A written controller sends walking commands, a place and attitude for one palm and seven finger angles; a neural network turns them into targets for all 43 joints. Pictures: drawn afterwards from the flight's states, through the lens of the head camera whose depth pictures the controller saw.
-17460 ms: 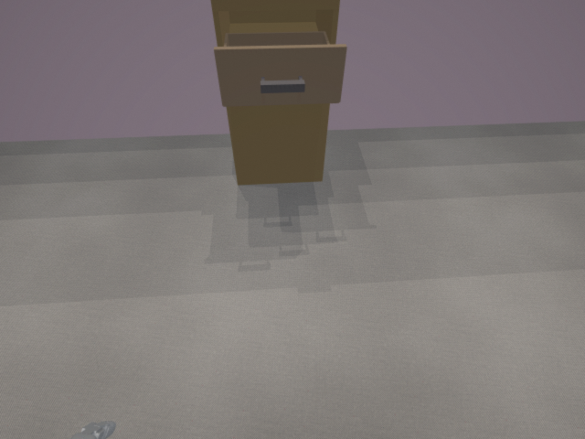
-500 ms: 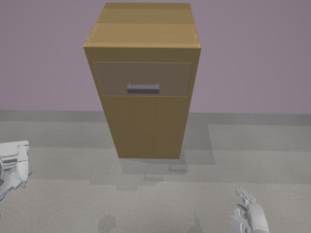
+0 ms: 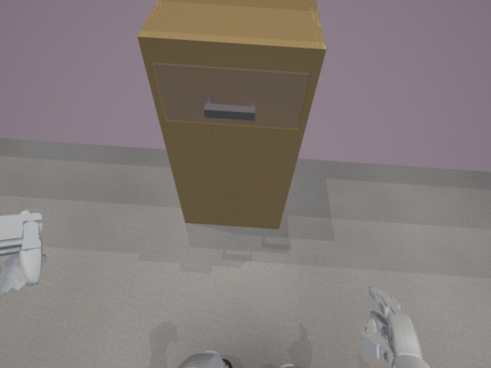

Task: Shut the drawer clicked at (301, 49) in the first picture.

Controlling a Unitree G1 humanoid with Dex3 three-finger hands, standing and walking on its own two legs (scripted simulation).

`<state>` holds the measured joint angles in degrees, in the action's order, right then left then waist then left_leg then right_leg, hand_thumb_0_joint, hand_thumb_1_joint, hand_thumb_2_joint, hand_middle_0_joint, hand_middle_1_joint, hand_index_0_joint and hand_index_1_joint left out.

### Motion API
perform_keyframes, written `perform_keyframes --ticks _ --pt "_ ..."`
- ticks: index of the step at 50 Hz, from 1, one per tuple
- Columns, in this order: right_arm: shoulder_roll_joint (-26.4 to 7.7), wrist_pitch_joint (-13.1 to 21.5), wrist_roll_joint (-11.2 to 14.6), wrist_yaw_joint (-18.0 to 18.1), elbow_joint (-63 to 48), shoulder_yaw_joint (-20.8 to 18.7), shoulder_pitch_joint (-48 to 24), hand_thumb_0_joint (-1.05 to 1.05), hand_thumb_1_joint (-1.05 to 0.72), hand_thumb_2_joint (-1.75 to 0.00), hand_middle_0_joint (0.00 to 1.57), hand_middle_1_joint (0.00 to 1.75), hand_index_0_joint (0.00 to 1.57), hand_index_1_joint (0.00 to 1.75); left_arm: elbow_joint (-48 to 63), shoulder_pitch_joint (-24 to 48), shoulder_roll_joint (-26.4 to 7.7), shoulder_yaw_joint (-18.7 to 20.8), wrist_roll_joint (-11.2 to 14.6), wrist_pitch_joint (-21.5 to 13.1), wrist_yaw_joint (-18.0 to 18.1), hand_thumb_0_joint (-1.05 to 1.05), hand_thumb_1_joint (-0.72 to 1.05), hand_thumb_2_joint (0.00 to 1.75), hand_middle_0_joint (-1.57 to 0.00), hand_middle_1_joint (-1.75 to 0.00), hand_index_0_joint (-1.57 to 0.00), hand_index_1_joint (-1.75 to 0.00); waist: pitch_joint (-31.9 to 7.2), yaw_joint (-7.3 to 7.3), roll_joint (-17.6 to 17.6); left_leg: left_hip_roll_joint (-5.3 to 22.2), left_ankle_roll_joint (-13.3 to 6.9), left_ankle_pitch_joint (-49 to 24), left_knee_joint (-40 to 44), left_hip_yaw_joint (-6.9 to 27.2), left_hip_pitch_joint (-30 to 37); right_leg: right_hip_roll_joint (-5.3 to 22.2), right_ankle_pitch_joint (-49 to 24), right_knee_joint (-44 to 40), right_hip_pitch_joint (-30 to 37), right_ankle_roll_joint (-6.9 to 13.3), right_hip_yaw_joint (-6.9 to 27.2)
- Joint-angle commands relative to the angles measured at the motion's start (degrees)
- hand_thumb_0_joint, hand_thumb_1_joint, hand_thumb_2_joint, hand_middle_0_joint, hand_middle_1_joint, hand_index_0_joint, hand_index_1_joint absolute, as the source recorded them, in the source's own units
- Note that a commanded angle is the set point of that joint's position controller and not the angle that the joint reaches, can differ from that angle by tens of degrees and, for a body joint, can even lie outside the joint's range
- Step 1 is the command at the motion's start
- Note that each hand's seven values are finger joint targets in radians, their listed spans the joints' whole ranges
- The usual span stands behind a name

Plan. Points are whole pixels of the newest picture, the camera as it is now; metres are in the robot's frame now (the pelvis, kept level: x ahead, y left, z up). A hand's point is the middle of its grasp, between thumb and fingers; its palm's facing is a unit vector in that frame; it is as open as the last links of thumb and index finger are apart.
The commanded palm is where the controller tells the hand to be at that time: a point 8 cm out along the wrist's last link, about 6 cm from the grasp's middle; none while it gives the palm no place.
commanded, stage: step back with the hand held close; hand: left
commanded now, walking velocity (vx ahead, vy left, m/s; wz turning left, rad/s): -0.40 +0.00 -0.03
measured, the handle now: (230, 106) +0.73 +0.09 -0.04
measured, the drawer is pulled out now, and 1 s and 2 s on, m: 0.00 0.00 0.00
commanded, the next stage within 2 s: stop stepping back and stand still in 0.44 s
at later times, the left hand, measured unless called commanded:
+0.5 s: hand (18, 356) +0.11 +0.21 +0.18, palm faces +0.27 -0.82 -0.50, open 3.2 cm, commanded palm +0.05 +0.25 +0.19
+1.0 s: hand out of the picture +0.02 +0.22 +0.18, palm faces +0.37 -0.81 -0.45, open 3.2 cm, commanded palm -0.04 +0.26 +0.19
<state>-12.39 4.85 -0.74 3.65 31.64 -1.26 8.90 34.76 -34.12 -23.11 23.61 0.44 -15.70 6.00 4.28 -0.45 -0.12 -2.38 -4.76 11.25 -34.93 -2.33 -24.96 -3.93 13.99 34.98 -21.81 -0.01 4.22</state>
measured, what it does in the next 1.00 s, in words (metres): walks backwards: left foot, then right foot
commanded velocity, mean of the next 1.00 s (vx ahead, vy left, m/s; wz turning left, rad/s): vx -0.11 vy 0.02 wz -0.02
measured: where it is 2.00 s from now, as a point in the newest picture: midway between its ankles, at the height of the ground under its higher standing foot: outside the picture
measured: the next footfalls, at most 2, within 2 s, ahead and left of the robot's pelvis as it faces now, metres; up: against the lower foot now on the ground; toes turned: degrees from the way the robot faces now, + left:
left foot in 0.18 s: +0.04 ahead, +0.10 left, +0.00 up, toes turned +1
right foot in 0.50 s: -0.12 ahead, -0.12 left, +0.00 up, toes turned -2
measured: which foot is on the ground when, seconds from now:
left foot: down 0.00-0.02, up 0.04-0.16, down 0.18-0.52, up 0.54-0.72, down 0.74-1.00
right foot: down 0.00-0.18, up 0.20-0.48, down 0.50-1.00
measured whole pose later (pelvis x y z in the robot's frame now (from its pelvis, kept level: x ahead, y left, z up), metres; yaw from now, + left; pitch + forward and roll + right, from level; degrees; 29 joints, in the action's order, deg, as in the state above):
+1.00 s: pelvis -0.18 -0.02 +0.01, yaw -2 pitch +0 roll -1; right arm -12.1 7.4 -0.6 4.9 36.7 -0.2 16.1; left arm 30.4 -36.0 -21.5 21.3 0.4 -13.7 8.9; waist -1.7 0.5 -0.7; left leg -1.1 -2.3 17.4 -31.1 -0.1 -16.5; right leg -1.5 14.5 28.4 -15.1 1.4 -0.8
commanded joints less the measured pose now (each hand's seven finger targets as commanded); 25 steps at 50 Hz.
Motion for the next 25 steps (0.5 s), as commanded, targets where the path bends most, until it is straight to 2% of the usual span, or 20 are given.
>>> perform_keyframes --ticks 1,2,4,6,7,8,9,10,11,12,13,14,15,17,18,21,22,23,24,25 --pt "-6.66 1.04 0.5 -0.26 -8.01 -4.01 -1.09 0.0 -0.9 -0.9 0.2 0.3 0.2 0.3 11.36 0.71 -10.79 7.41 1.62 -2.93 1.54 0.0 0.9 0.9 -1.4 -1.6 -1.4 -1.6 -10.93 1.77 -9.7 0.95 3.14 13.91 -6.34 3.97 -0.54 17.22 -2.86 -17.94 2.14 6.59 21.89" --pt "-6.26 0.39 0.26 -0.59 -7.15 -4.25 -0.54 0.0 -0.9 -0.9 0.2 0.3 0.2 0.3 11.25 1.04 -11.24 7.8 2.25 -2.82 2.06 0.0 0.9 0.9 -1.4 -1.6 -1.4 -1.6 -11.89 1.77 -11.0 0.14 4.34 12.25 -13.3 3.78 2.97 20.4 -4.85 -20.66 -1.55 9.1 22.36" --pt "-5.04 -0.59 0.53 -0.51 -6.91 -3.64 -1.44 0.0 -0.9 -0.9 0.2 0.3 0.2 0.3 9.64 -0.63 -10.04 6.78 2.17 -2.42 2.55 0.0 0.9 0.9 -1.4 -1.6 -1.4 -1.6 -12.56 1.89 -9.43 1.41 4.16 13.29 -15.88 4.79 2.1 20.74 -17.15 -18.08 1.35 9.64 17.0" --pt "-4.96 -1.15 0.49 0.23 -6.59 -2.82 -2.25 0.0 -0.9 -0.9 0.2 0.3 0.2 0.3 9.33 -2.02 -9.9 6.5 1.62 -1.86 2.76 0.0 0.9 0.9 -1.4 -1.6 -1.4 -1.6 -11.58 1.65 -6.35 2.53 3.8 10.27 -2.47 4.08 5.19 16.3 -22.89 -13.42 2.29 6.35 10.27" --pt "-5.61 -0.96 0.43 0.79 -6.25 -2.55 -2.89 0.0 -0.9 -0.9 0.2 0.3 0.2 0.3 10.69 -1.67 -9.33 5.49 1.61 -1.86 2.61 0.0 0.9 0.9 -1.4 -1.6 -1.4 -1.6 -11.25 2.31 -1.65 3.08 3.39 2.22 8.7 3.8 7.57 13.0 -23.64 -8.55 3.24 3.91 6.45" --pt "-7.33 -0.24 0.51 1.36 -6.51 -2.77 -3.75 0.0 -0.9 -0.9 0.2 0.3 0.2 0.3 13.12 -1.05 -10.26 5.84 1.3 -2.58 2.38 0.0 0.9 0.9 -1.4 -1.6 -1.4 -1.6 -12.0 1.65 9.07 9.5 0.79 -8.66 16.41 10.38 6.47 5.85 -17.33 -0.96 4.63 0.1 1.61" --pt "-7.49 1.04 0.43 1.29 -7.32 -3.22 -3.82 0.0 -0.9 -0.9 0.2 0.3 0.2 0.3 14.71 0.0 -11.92 6.9 0.28 -3.17 2.13 0.0 0.9 0.9 -1.4 -1.6 -1.4 -1.6 -14.97 1.01 16.38 16.99 -2.07 -15.79 17.25 15.5 3.36 1.3 -4.67 8.35 8.14 -1.99 -1.85" --pt "-7.04 2.35 0.66 0.82 -6.48 -3.79 -1.32 0.0 -0.9 -0.9 0.2 0.3 0.2 0.3 13.98 -1.07 -11.69 7.05 1.22 -3.86 1.89 0.0 0.9 0.9 -1.4 -1.6 -1.4 -1.6 -16.26 1.6 13.22 18.25 -3.86 -15.79 17.7 14.98 5.14 -0.61 6.84 14.64 5.9 -2.06 -0.65" --pt "-7.6 4.1 -0.42 0.67 -7.46 -4.07 -1.96 0.0 -0.9 -0.9 0.2 0.3 0.2 0.3 14.36 -1.42 -11.94 8.71 1.1 -3.77 1.77 0.0 0.9 0.9 -1.4 -1.6 -1.4 -1.6 -15.72 0.67 17.13 21.43 -6.3 -11.34 20.12 19.76 0.21 -1.34 12.04 24.06 5.12 -1.53 -0.42" --pt "-6.84 5.05 -1.06 0.62 -6.68 -3.74 -1.73 0.0 -0.9 -0.9 0.2 0.3 0.2 0.3 15.91 -0.79 -11.51 8.39 2.02 -3.16 1.9 0.0 0.9 0.9 -1.4 -1.6 -1.4 -1.6 -13.31 0.74 15.0 22.62 -6.99 -16.0 18.73 20.19 2.19 -0.24 14.03 26.31 0.4 -1.21 1.5" --pt "-6.23 5.64 -0.87 0.38 -4.88 -3.76 -0.14 0.0 -0.9 -0.9 0.2 0.3 0.2 0.3 15.1 -1.67 -10.38 7.76 2.35 -2.72 2.26 0.0 0.9 0.9 -1.4 -1.6 -1.4 -1.6 -12.95 0.68 8.62 21.73 -6.56 -25.86 15.33 17.59 8.84 0.93 15.03 22.85 -4.08 -0.94 1.51" --pt "-6.29 6.15 -0.52 -0.15 -3.97 -3.87 0.17 0.0 -0.9 -0.9 0.2 0.3 0.2 0.3 14.53 -2.97 -8.5 6.05 2.55 -2.21 2.17 0.0 0.9 0.9 -1.4 -1.6 -1.4 -1.6 -13.76 0.18 7.38 20.25 -5.17 -32.03 13.66 14.41 14.74 1.45 14.7 18.87 -5.77 -0.95 -0.35" --pt "-6.21 6.49 -0.26 -0.64 -3.61 -3.76 0.13 0.0 -0.9 -0.9 0.2 0.3 0.2 0.3 14.54 -3.24 -7.74 4.95 2.53 -1.89 2.03 0.0 0.9 0.9 -1.4 -1.6 -1.4 -1.6 -14.5 0.21 8.21 19.56 -4.16 -34.02 13.45 12.55 17.81 1.91 13.77 15.41 -5.31 -0.99 -1.83" --pt "-6.57 6.91 -0.71 -0.96 -3.51 -3.37 -0.79 0.0 -0.9 -0.9 0.2 0.3 0.2 0.3 15.06 -1.35 -7.45 3.73 2.34 -1.42 2.06 0.0 0.9 0.9 -1.4 -1.6 -1.4 -1.6 -13.66 0.48 11.34 19.1 -3.19 -31.2 14.57 10.9 17.63 2.3 12.1 9.02 -1.97 -1.0 -2.89" --pt "-6.55 6.97 -0.95 -1.06 -3.09 -3.05 -1.18 0.0 -0.9 -0.9 0.2 0.3 0.2 0.3 13.55 -1.32 -7.39 3.22 2.32 -1.13 2.05 0.0 0.9 0.9 -1.4 -1.6 -1.4 -1.6 -13.15 0.6 11.48 18.85 -2.92 -28.76 15.63 11.22 17.14 2.09 11.88 6.13 -0.53 -1.07 -3.45" --pt "-7.28 6.28 -1.15 -0.61 -3.33 -2.84 -2.96 0.0 -0.9 -0.9 0.2 0.3 0.2 0.3 12.04 -0.57 -8.47 4.0 2.62 -0.47 2.01 0.0 0.9 0.9 -1.4 -1.6 -1.4 -1.6 -12.86 0.0 10.06 17.88 -1.76 -12.38 17.86 10.03 10.93 1.68 6.32 -3.56 8.1 -1.33 -4.62" --pt "-7.48 5.79 -1.28 -0.59 -3.97 -2.81 -3.68 0.0 -0.9 -0.9 0.2 0.3 0.2 0.3 11.45 -1.8 -9.61 5.42 2.37 -0.45 1.93 0.0 0.9 0.9 -1.4 -1.6 -1.4 -1.6 -12.13 -0.44 9.5 16.68 -1.08 -7.16 17.16 9.66 7.09 1.92 1.86 -8.19 11.63 -1.28 -4.93" --pt "-7.09 5.17 -0.93 -0.74 -4.45 -2.52 -4.57 0.0 -0.9 -0.9 0.2 0.3 0.2 0.3 11.12 -2.07 -9.82 5.63 2.75 -0.64 1.55 0.0 0.9 0.9 -1.4 -1.6 -1.4 -1.6 -11.52 -0.75 5.81 13.95 0.5 -1.46 15.72 7.44 5.57 2.78 -2.33 -13.37 12.64 -0.99 -4.63" --pt "-6.8 4.25 -0.59 -0.78 -5.39 -2.47 -4.86 0.0 -0.9 -0.9 0.2 0.3 0.2 0.3 11.23 -1.61 -11.62 6.68 2.73 -0.97 1.27 0.0 0.9 0.9 -1.4 -1.6 -1.4 -1.6 -10.26 -0.14 -0.58 8.81 3.17 7.79 11.34 2.34 3.62 6.44 -6.52 -16.7 10.45 0.28 -0.74" --pt "-5.51 3.29 -0.63 -0.74 -6.09 -2.18 -4.71 0.0 -0.9 -0.9 0.2 0.3 0.2 0.3 10.65 -0.7 -14.26 8.64 3.04 -1.47 1.43 0.0 0.9 0.9 -1.4 -1.6 -1.4 -1.6 -9.28 0.49 -8.04 3.91 5.47 11.95 3.12 -1.32 3.98 13.74 -4.06 -21.31 3.16 3.07 7.61"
